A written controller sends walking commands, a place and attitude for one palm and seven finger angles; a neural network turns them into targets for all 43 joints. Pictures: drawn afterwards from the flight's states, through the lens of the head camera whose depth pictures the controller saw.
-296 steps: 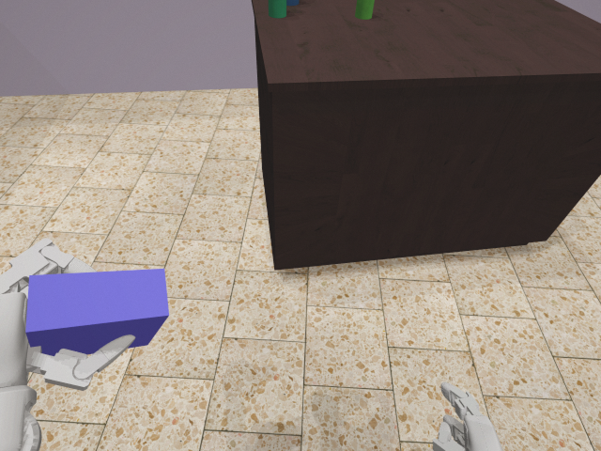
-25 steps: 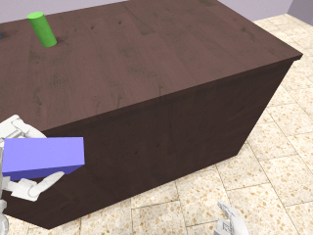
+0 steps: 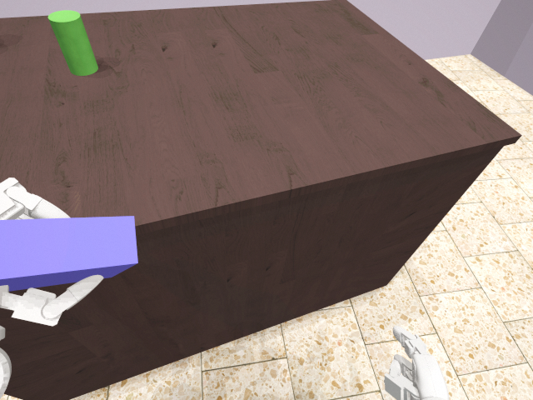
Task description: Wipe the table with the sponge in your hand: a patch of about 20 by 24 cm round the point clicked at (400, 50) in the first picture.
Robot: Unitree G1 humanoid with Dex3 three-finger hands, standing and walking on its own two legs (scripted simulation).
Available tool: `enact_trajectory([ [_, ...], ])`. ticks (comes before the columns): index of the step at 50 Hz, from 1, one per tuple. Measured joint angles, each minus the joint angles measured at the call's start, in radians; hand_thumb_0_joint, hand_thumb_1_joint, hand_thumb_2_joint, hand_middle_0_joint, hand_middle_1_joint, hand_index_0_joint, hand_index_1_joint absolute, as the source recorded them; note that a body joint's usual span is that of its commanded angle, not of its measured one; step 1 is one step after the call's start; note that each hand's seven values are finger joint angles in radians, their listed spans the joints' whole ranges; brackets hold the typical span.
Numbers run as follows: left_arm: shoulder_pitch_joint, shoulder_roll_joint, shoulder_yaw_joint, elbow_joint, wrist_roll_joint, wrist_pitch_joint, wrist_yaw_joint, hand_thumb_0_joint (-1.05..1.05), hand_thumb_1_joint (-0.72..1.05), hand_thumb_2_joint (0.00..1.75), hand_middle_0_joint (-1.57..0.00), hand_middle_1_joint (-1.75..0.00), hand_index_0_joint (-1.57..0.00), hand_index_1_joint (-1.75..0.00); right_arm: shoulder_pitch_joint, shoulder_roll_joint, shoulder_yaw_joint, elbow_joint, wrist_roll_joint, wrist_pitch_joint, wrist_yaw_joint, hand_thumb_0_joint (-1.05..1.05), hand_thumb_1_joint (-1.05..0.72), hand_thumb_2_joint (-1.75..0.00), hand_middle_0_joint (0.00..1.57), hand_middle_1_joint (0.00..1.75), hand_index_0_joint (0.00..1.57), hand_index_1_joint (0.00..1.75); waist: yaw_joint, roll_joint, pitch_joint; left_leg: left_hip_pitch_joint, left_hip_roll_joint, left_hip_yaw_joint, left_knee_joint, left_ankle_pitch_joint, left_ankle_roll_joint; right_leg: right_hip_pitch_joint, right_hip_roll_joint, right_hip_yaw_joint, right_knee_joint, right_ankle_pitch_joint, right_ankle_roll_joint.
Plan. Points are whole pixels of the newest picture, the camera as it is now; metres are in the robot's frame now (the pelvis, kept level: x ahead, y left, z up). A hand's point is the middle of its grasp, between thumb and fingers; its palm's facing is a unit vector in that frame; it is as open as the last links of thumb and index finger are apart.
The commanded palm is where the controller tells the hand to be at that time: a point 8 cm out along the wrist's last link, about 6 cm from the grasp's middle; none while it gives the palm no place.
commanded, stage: come to a stop and stand still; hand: left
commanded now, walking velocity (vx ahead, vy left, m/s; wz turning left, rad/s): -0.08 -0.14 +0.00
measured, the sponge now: (84, 253) +0.23 +0.22 +0.16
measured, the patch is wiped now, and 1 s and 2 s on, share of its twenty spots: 0.00 0.00 0.00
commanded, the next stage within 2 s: look again from close up in 1.76 s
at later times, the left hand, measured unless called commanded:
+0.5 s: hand (89, 342) +0.15 +0.19 +0.15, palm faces +0.26 -0.88 -0.40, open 9.4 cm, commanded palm +0.11 +0.24 +0.18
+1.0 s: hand out of the picture +0.10 +0.28 +0.15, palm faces +0.37 -0.86 -0.35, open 9.4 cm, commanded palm +0.04 +0.30 +0.18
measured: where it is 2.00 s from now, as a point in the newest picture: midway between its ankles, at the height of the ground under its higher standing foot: outside the picture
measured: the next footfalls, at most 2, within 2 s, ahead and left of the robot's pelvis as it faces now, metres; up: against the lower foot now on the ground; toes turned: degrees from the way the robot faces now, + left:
right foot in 0.24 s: +0.02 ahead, -0.15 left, +0.00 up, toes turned -3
left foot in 0.96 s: +0.00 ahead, +0.07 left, +0.00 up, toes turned -5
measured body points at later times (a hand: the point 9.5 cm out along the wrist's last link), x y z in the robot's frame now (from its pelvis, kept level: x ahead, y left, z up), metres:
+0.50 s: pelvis -0.06 -0.03 +0.00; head -0.05 -0.02 +0.45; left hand +0.13 +0.23 +0.17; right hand +0.09 -0.29 -0.07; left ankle +0.04 +0.10 -0.73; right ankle -0.02 -0.15 -0.73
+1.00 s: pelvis -0.13 +0.03 -0.01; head -0.12 +0.07 +0.43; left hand +0.07 +0.32 +0.17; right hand +0.04 -0.19 -0.08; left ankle -0.04 +0.08 -0.74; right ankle -0.04 -0.14 -0.71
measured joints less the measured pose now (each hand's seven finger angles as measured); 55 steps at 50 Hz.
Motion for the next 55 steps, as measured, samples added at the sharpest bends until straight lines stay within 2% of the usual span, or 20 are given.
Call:
enact_trajectory([
  [5, -0.007, -0.030, -0.013, -0.014, -0.007, 0.032, -0.008, -0.01, -0.44, 1.01, -0.83, -1.34, -0.83, -1.34, 0.000, 0.060, 0.056, -0.005, -0.004, -0.035, 0.041, 0.01, -0.91, -0.90, 0.20, 0.30, 0.20, 0.30, 0.009, 0.029, 0.007, 0.014, 0.028, -0.010, -0.054, 0.040, -0.010, -0.007, 0.015, 0.000, -0.049, 0.068, 0.015],
  [10, 0.035, -0.040, -0.046, -0.046, -0.016, 0.041, -0.023, -0.01, -0.44, 1.01, -0.83, -1.34, -0.83, -1.34, 0.001, 0.078, 0.082, -0.011, -0.006, -0.054, 0.052, 0.01, -0.90, -0.90, 0.21, 0.30, 0.21, 0.30, 0.015, 0.053, 0.016, 0.003, 0.047, -0.010, -0.070, 0.067, -0.026, 0.043, 0.025, -0.020, -0.189, 0.089, 0.024],
  [11, -0.012, 0.007, -0.032, -0.025, 0.014, 0.037, -0.056, -0.01, -0.44, 1.01, -0.83, -1.34, -0.83, -1.34, 0.017, 0.080, 0.067, -0.014, -0.023, -0.079, 0.051, 0.01, -0.90, -0.90, 0.21, 0.30, 0.21, 0.30, 0.039, 0.049, 0.015, -0.024, 0.048, -0.008, -0.044, 0.064, -0.029, 0.053, 0.025, -0.011, -0.238, 0.163, 0.008],
  [12, -0.086, 0.075, -0.006, 0.020, 0.028, 0.015, -0.085, -0.01, -0.44, 1.01, -0.83, -1.34, -0.83, -1.34, 0.032, 0.082, 0.058, -0.018, -0.028, -0.099, 0.047, 0.01, -0.90, -0.90, 0.21, 0.30, 0.21, 0.30, 0.060, 0.024, 0.011, -0.066, 0.033, -0.006, 0.004, 0.052, -0.033, 0.059, 0.011, 0.025, -0.291, 0.266, -0.025],
  [13, -0.157, 0.099, 0.016, 0.075, 0.030, 0.000, -0.100, -0.01, -0.44, 1.01, -0.83, -1.34, -0.83, -1.34, 0.022, 0.067, 0.055, -0.008, -0.023, -0.103, 0.045, 0.01, -0.90, -0.90, 0.21, 0.30, 0.21, 0.30, 0.069, 0.033, 0.028, -0.091, 0.039, -0.022, 0.049, 0.032, -0.038, 0.051, 0.019, 0.026, -0.279, 0.264, -0.039],
  [16, -0.241, 0.079, 0.061, 0.208, -0.006, 0.009, -0.096, -0.01, -0.44, 1.01, -0.83, -1.34, -0.83, -1.34, -0.012, 0.020, 0.044, 0.035, -0.005, -0.100, 0.049, 0.01, -0.90, -0.90, 0.21, 0.30, 0.21, 0.30, 0.037, 0.062, 0.078, -0.066, 0.041, -0.049, 0.028, 0.064, -0.051, 0.062, 0.030, 0.014, -0.253, 0.217, -0.032],
  [19, -0.137, 0.005, 0.069, 0.168, -0.023, 0.043, -0.085, -0.01, -0.44, 1.01, -0.83, -1.34, -0.83, -1.34, 0.003, -0.023, 0.022, 0.013, 0.013, -0.092, 0.065, 0.01, -0.91, -0.90, 0.21, 0.30, 0.21, 0.30, -0.002, 0.062, 0.069, -0.047, 0.041, -0.034, -0.011, 0.094, -0.045, 0.064, 0.030, 0.028, -0.267, 0.231, -0.021],
  [22, 0.009, -0.055, -0.004, 0.065, -0.018, 0.039, -0.091, -0.01, -0.44, 1.01, -0.83, -1.34, -0.83, -1.34, 0.033, -0.058, -0.001, -0.001, 0.018, -0.092, 0.057, 0.01, -0.91, -0.90, 0.21, 0.30, 0.20, 0.30, -0.025, 0.054, 0.045, -0.045, 0.040, -0.041, -0.003, 0.078, -0.037, 0.074, 0.036, 0.030, -0.280, 0.245, -0.023],
  [26, 0.101, -0.064, -0.078, -0.001, -0.004, 0.019, -0.098, -0.01, -0.44, 1.01, -0.83, -1.34, -0.83, -1.34, 0.067, -0.080, -0.014, 0.004, 0.010, -0.089, 0.025, 0.01, -0.91, -0.90, 0.20, 0.30, 0.20, 0.30, -0.003, 0.025, 0.007, -0.049, 0.005, -0.095, 0.031, 0.001, -0.030, 0.077, 0.047, 0.052, -0.289, 0.258, -0.027],
  [31, -0.019, -0.031, -0.043, 0.100, 0.002, 0.007, -0.073, -0.01, -0.43, 1.01, -0.83, -1.34, -0.83, -1.34, 0.078, -0.065, -0.005, 0.022, 0.006, -0.088, 0.001, 0.01, -0.91, -0.90, 0.20, 0.30, 0.20, 0.30, 0.019, 0.014, -0.011, -0.035, -0.010, -0.140, 0.011, 0.022, -0.030, 0.094, 0.065, 0.060, -0.311, 0.215, -0.025],
  [34, -0.118, -0.034, -0.008, 0.153, 0.007, 0.014, -0.061, -0.01, -0.43, 1.01, -0.83, -1.34, -0.83, -1.34, 0.076, -0.044, 0.010, 0.016, 0.003, -0.096, 0.011, 0.01, -0.91, -0.90, 0.20, 0.30, 0.20, 0.30, 0.017, 0.014, -0.003, -0.033, -0.016, -0.156, -0.013, 0.024, -0.023, 0.100, 0.072, 0.063, -0.332, 0.175, -0.028],
  [37, -0.161, -0.042, 0.003, 0.138, 0.005, 0.015, -0.062, -0.01, -0.43, 1.01, -0.82, -1.34, -0.82, -1.35, 0.066, -0.020, 0.025, 0.000, 0.000, -0.111, 0.029, 0.01, -0.91, -0.90, 0.20, 0.30, 0.20, 0.30, 0.010, 0.016, 0.015, -0.033, -0.026, -0.158, -0.042, 0.059, -0.019, 0.090, 0.072, 0.076, -0.327, 0.151, -0.029],
  [40, -0.137, -0.041, -0.012, 0.096, 0.005, 0.000, -0.080, -0.01, -0.43, 1.01, -0.82, -1.35, -0.82, -1.35, 0.057, 0.005, 0.037, -0.011, -0.006, -0.114, 0.047, 0.01, -0.91, -0.90, 0.20, 0.30, 0.20, 0.30, 0.000, 0.022, 0.023, -0.048, -0.038, -0.155, -0.039, 0.053, -0.016, 0.078, 0.068, 0.089, -0.323, 0.163, -0.031],
  [43, -0.066, -0.037, -0.030, 0.056, 0.005, -0.011, -0.101, -0.01, -0.43, 1.01, -0.82, -1.35, -0.82, -1.35, 0.050, 0.017, 0.047, -0.009, -0.015, -0.098, 0.055, 0.01, -0.91, -0.90, 0.21, 0.30, 0.20, 0.30, -0.002, 0.034, 0.016, -0.100, -0.051, -0.158, 0.042, -0.052, -0.031, 0.065, 0.060, 0.088, -0.335, 0.214, -0.032],
  [46, -0.006, -0.049, -0.036, 0.026, 0.002, -0.001, -0.110, -0.01, -0.43, 1.01, -0.82, -1.35, -0.82, -1.35, 0.029, 0.012, 0.053, 0.030, -0.023, -0.067, 0.053, 0.01, -0.91, -0.90, 0.21, 0.30, 0.20, 0.30, 0.031, 0.032, 0.001, -0.136, -0.079, -0.133, 0.233, -0.106, -0.054, 0.021, 0.045, 0.097, -0.310, 0.201, -0.038],
  [48, -0.002, -0.056, -0.027, 0.021, -0.003, 0.012, -0.105, -0.01, -0.43, 1.01, -0.82, -1.35, -0.82, -1.35, 0.022, 0.001, 0.056, 0.042, -0.019, -0.058, 0.047, 0.01, -0.90, -0.90, 0.21, 0.30, 0.20, 0.30, 0.049, 0.043, -0.009, -0.064, -0.086, -0.141, 0.130, -0.134, -0.041, -0.029, 0.042, 0.086, -0.249, 0.128, -0.029],
  [49, -0.029, -0.053, -0.019, 0.031, -0.003, 0.017, -0.100, -0.01, -0.43, 1.01, -0.82, -1.35, -0.82, -1.35, 0.013, 0.002, 0.050, 0.045, -0.015, -0.066, 0.043, 0.01, -0.91, -0.90, 0.21, 0.30, 0.20, 0.30, 0.046, 0.045, 0.009, -0.062, -0.091, -0.146, 0.096, -0.034, -0.007, -0.062, 0.046, 0.089, -0.171, 0.076, -0.019],
  [51, -0.114, -0.039, -0.004, 0.076, 0.007, 0.025, -0.084, 0.00, -0.43, 1.01, -0.82, -1.35, -0.82, -1.35, -0.004, 0.024, 0.040, 0.062, -0.011, -0.090, 0.039, 0.01, -0.91, -0.90, 0.21, 0.30, 0.20, 0.30, 0.047, 0.024, 0.068, -0.050, -0.112, -0.140, 0.082, 0.051, 0.053, -0.114, 0.064, 0.130, 0.032, 0.038, -0.015],
  [53, -0.159, -0.040, 0.005, 0.110, 0.005, 0.035, -0.074, -0.01, -0.43, 1.01, -0.82, -1.35, -0.82, -1.35, 0.002, 0.042, 0.044, 0.072, -0.007, -0.104, 0.058, 0.01, -0.91, -0.90, 0.21, 0.30, 0.20, 0.30, 0.035, 0.008, 0.084, -0.029, -0.123, -0.147, 0.023, 0.091, 0.069, -0.145, 0.087, 0.140, 0.161, 0.066, -0.010],
  [55, -0.145, -0.049, 0.007, 0.084, 0.004, 0.052, -0.067, -0.01, -0.43, 1.01, -0.82, -1.35, -0.82, -1.35, 0.022, 0.051, 0.053, 0.069, -0.007, -0.114, 0.079, 0.01, -0.91, -0.90, 0.21, 0.30, 0.20, 0.30, 0.018, -0.003, 0.070, -0.012, -0.127, -0.154, -0.053, 0.129, 0.060, -0.156, 0.100, 0.125, 0.221, 0.117, -0.010],
])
